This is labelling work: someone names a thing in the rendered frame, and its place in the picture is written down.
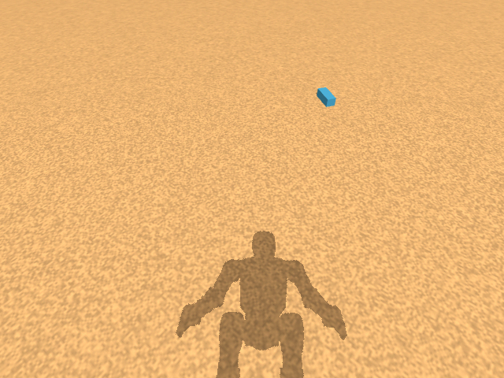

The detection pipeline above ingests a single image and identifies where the carton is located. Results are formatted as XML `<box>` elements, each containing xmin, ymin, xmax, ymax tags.
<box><xmin>317</xmin><ymin>87</ymin><xmax>336</xmax><ymax>107</ymax></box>

